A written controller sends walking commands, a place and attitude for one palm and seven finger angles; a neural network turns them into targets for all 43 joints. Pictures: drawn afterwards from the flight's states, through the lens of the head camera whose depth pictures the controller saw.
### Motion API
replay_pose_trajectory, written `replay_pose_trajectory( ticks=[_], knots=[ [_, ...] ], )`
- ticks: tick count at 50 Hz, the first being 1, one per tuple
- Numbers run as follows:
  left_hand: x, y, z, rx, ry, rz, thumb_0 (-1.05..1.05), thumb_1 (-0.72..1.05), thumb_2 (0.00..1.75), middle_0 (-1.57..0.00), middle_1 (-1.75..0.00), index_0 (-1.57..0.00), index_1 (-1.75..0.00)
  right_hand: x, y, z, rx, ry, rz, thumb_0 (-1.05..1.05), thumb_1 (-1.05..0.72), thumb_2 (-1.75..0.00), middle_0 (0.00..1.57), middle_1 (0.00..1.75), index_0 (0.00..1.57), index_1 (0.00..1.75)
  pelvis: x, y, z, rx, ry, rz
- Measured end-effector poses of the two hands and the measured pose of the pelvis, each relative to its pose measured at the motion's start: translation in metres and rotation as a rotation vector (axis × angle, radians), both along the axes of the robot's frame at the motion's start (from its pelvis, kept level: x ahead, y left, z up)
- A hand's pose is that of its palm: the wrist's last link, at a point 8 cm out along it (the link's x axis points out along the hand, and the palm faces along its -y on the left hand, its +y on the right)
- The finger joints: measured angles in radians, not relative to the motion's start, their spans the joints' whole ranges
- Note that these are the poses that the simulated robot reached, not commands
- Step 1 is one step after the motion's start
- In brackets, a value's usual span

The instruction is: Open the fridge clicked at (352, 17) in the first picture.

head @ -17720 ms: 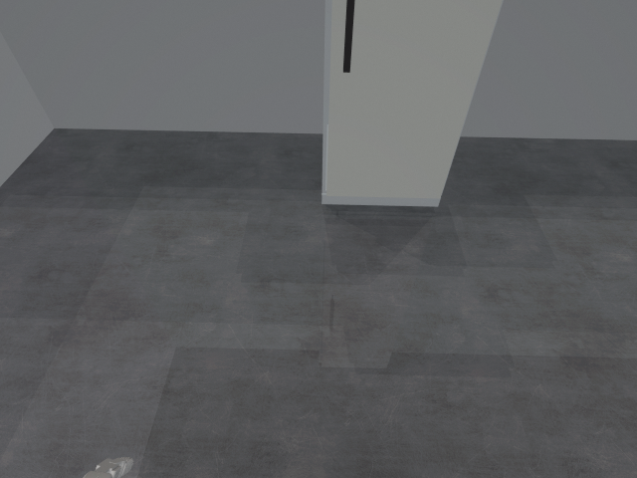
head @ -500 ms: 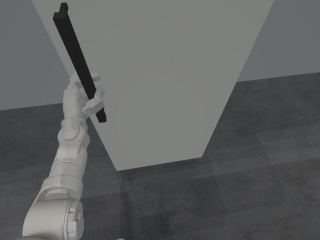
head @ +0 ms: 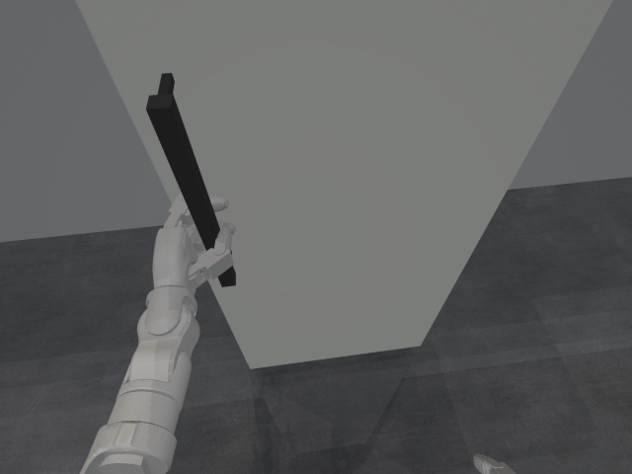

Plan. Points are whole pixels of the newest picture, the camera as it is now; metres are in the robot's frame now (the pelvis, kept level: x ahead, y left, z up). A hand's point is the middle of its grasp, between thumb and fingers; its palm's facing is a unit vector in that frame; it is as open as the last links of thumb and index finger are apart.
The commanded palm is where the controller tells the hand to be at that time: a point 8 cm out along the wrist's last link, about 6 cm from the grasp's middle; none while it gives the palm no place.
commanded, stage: pull the door a little, standing still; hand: left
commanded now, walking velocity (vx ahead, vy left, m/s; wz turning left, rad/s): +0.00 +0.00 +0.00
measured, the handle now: (204, 202) +0.44 +0.15 +0.10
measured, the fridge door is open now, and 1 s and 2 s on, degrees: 0 4 59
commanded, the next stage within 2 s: walk backward, drawing the door open in 0.02 s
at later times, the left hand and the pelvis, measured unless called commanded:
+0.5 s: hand (220, 244) +0.39 +0.13 +0.07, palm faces +0.09 -0.96 -0.28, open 6.2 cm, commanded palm +0.36 +0.18 +0.07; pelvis +0.13 -0.01 +0.02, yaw +1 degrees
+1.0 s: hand (237, 256) +0.37 +0.11 +0.07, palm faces +0.49 -0.85 -0.19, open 6.1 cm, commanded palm +0.32 +0.14 +0.05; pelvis +0.15 -0.14 +0.01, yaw +18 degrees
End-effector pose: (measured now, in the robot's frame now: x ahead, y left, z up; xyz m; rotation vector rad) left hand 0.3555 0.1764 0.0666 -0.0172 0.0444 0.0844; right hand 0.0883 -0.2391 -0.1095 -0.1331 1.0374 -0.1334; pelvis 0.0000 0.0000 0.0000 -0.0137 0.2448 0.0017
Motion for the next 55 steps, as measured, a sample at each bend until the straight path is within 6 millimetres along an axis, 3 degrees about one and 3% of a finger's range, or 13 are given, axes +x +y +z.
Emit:
replay_pose_trajectory(
  ticks=[7, 13, 18, 22, 26, 31, 34, 37, 43, 47, 55],
  knots=[
    [-0.004, 0.000, -0.001, -0.007, -0.024, -0.021, 0.02, 0.75, 0.78, -0.21, -1.32, -0.25, -1.31, 0.038, 0.010, 0.010, 0.024, -0.056, -0.014, 0.01, -0.90, -0.89, 0.20, 0.30, 0.20, 0.30, 0.035, 0.006, 0.003, -0.003, 0.002, -0.052],
    [0.005, 0.007, 0.010, 0.138, 0.072, -0.095, 0.01, 0.68, 0.78, -0.28, -1.31, -0.28, -1.34, 0.079, 0.017, 0.025, -0.027, -0.027, -0.017, 0.01, -0.90, -0.89, 0.20, 0.30, 0.20, 0.30, 0.066, 0.013, 0.026, 0.007, -0.089, -0.056],
    [0.014, 0.006, 0.022, 0.250, 0.207, -0.086, 0.00, 0.63, 0.79, -0.34, -1.31, -0.34, -1.37, 0.115, 0.021, 0.030, 0.037, -0.081, -0.036, 0.01, -0.90, -0.89, 0.20, 0.30, 0.20, 0.30, 0.092, 0.008, 0.044, 0.023, -0.170, -0.103],
    [0.014, 0.006, 0.024, 0.299, 0.194, -0.047, 0.00, 0.60, 0.78, -0.37, -1.32, -0.38, -1.39, 0.150, 0.020, 0.012, 0.074, -0.128, -0.004, 0.00, -0.90, -0.89, 0.20, 0.30, 0.20, 0.30, 0.118, -0.005, 0.028, 0.123, -0.256, -0.013],
    [0.008, 0.001, 0.022, 0.275, 0.158, 0.046, 0.02, 0.62, 0.78, -0.37, -1.32, -0.38, -1.39, 0.198, 0.016, 0.003, 0.059, -0.198, 0.102, 0.01, -0.90, -0.89, 0.20, 0.30, 0.20, 0.30, 0.127, -0.015, 0.017, 0.123, -0.293, 0.013],
    [0.006, -0.005, 0.016, 0.218, 0.105, 0.119, 0.02, 0.66, 0.81, -0.40, -1.35, -0.36, -1.40, 0.244, 0.004, 0.013, 0.027, -0.265, 0.123, 0.01, -0.90, -0.89, 0.20, 0.30, 0.20, 0.30, 0.139, -0.031, 0.010, 0.083, -0.328, 0.060],
    [0.007, -0.006, 0.011, 0.209, 0.037, 0.144, 0.02, 0.68, 0.83, -0.42, -1.37, -0.35, -1.40, 0.266, -0.009, 0.017, -0.017, -0.345, 0.136, 0.01, -0.90, -0.89, 0.20, 0.30, 0.20, 0.30, 0.148, -0.039, -0.009, 0.029, -0.332, 0.042],
    [0.004, -0.010, 0.011, 0.220, 0.030, 0.199, 0.01, 0.67, 0.82, -0.43, -1.38, -0.32, -1.40, 0.277, -0.018, 0.025, -0.025, -0.365, 0.166, 0.01, -0.90, -0.89, 0.20, 0.30, 0.20, 0.30, 0.146, -0.058, -0.011, 0.063, -0.347, 0.112],
    [-0.008, -0.022, 0.014, 0.196, 0.095, 0.314, 0.01, 0.72, 0.81, -0.33, -1.29, -0.27, -1.40, 0.281, -0.032, 0.039, -0.017, -0.362, 0.279, 0.01, -0.90, -0.89, 0.20, 0.30, 0.20, 0.30, 0.144, -0.103, 0.001, 0.015, -0.261, 0.229],
    [-0.018, -0.030, 0.014, 0.193, 0.097, 0.396, 0.02, 0.71, 0.82, -0.33, -1.27, -0.26, -1.40, 0.278, -0.053, 0.028, -0.006, -0.306, 0.339, 0.01, -0.90, -0.89, 0.20, 0.30, 0.20, 0.30, 0.144, -0.134, 0.003, 0.027, -0.225, 0.274],
    [-0.039, -0.040, 0.013, 0.211, 0.097, 0.484, 0.01, 0.67, 0.84, -0.39, -1.30, -0.35, -1.40, 0.281, -0.096, 0.001, -0.078, -0.154, 0.389, 0.01, -0.90, -0.89, 0.20, 0.30, 0.20, 0.30, 0.163, -0.159, 0.003, 0.066, -0.171, 0.390]
  ],
)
